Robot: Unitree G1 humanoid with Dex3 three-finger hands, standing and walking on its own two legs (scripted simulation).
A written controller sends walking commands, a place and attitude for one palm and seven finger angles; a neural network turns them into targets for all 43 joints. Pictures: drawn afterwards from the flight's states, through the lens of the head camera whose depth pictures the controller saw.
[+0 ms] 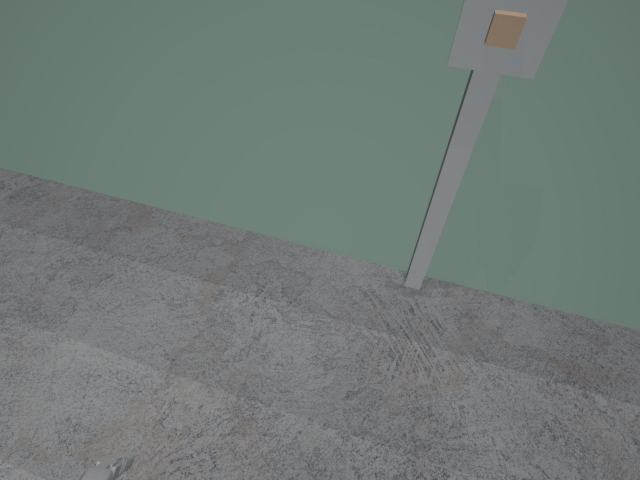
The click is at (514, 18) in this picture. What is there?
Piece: button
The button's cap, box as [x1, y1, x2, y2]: [484, 10, 526, 49]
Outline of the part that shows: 495,10 484,44 514,49 525,21 526,13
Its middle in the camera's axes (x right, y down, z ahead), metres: +0.36 -0.41 +0.76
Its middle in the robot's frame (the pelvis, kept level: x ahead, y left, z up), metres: +0.88 -0.32 +0.19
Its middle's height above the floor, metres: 0.96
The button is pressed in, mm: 0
